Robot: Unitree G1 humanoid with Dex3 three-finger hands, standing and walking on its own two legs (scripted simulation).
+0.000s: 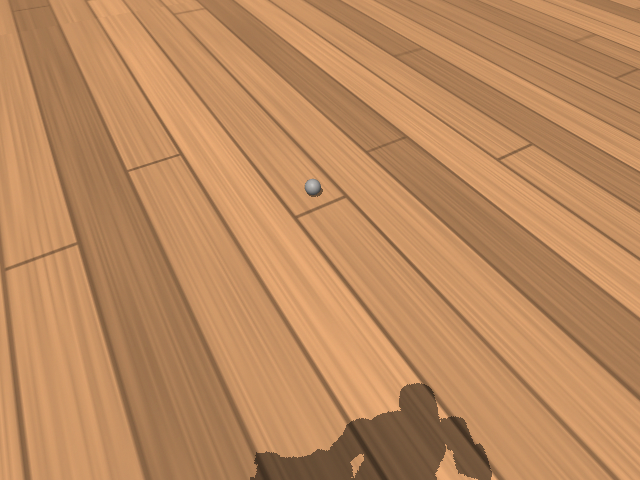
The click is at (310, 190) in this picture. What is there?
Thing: free ball
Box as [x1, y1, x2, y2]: [305, 179, 320, 194]
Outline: 309,179 305,183 305,190 310,194 315,194 319,191 320,184 315,179
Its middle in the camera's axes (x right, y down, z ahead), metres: -0.04 -0.24 +1.81
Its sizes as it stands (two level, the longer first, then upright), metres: 0.076 0.076 0.076
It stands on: the floor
